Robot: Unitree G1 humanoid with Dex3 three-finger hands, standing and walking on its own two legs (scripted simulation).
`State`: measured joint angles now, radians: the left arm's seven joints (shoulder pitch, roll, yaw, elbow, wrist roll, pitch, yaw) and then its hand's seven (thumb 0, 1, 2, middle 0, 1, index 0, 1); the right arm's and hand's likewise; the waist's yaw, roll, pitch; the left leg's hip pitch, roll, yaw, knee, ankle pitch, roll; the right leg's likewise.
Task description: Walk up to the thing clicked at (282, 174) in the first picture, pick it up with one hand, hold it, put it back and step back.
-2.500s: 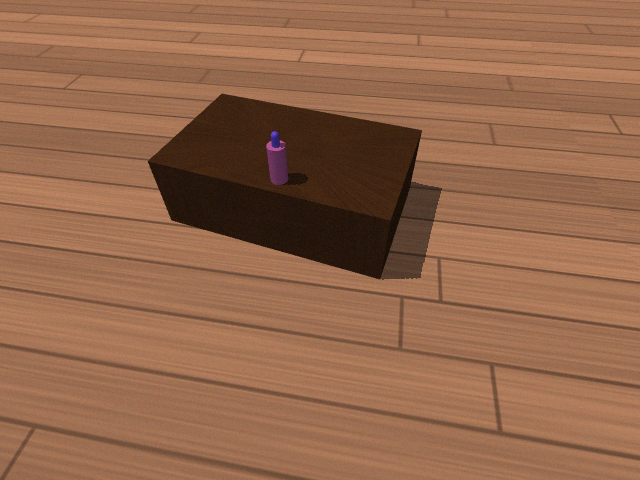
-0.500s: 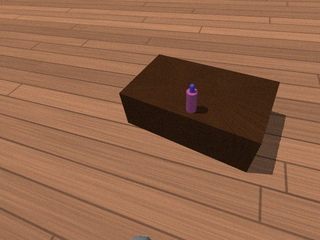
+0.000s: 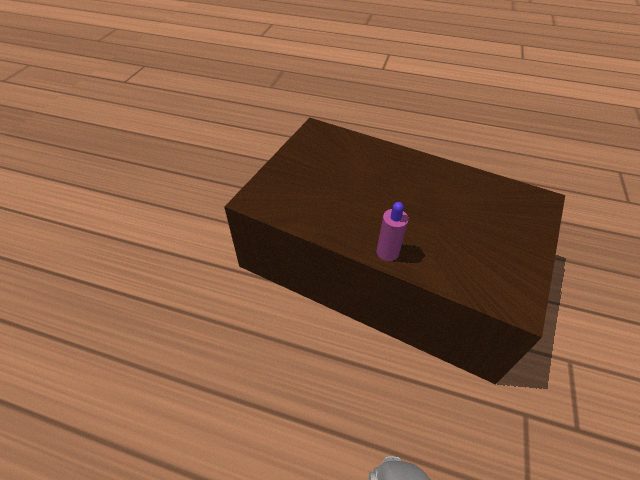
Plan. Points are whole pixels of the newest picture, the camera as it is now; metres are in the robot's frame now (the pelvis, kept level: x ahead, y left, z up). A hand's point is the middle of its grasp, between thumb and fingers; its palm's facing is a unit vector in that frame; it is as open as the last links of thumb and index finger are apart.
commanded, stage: walk up
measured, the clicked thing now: (393, 229) +0.78 -0.21 -0.34
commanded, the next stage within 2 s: stand in 1.66 s
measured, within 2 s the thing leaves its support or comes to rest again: neither
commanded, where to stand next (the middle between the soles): +0.13 -0.01 m, yaw -3 degrees
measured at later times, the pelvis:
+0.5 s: pelvis +0.07 +0.01 -0.01, yaw -2 degrees
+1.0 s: pelvis +0.10 +0.01 +0.02, yaw -1 degrees
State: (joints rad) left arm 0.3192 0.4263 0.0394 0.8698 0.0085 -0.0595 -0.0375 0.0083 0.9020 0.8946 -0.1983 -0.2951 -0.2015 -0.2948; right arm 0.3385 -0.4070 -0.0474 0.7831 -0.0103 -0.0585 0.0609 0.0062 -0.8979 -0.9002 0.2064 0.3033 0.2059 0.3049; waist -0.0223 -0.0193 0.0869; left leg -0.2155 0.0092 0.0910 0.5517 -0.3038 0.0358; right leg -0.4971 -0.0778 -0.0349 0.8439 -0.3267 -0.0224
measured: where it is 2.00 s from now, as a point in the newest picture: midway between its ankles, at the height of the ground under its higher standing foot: outside the picture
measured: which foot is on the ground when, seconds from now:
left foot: down 0.00-0.12, up 0.14-0.36, down 0.38-1.00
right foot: up 0.00-0.10, down 0.12-1.00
